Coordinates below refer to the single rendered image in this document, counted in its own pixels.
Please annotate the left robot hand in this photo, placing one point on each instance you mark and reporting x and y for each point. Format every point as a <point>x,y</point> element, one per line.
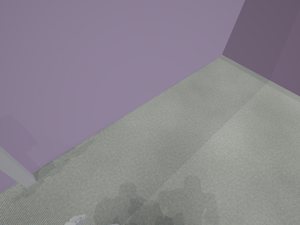
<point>77,220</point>

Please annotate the panel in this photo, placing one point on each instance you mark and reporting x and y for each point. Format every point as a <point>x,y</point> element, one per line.
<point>15,170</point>

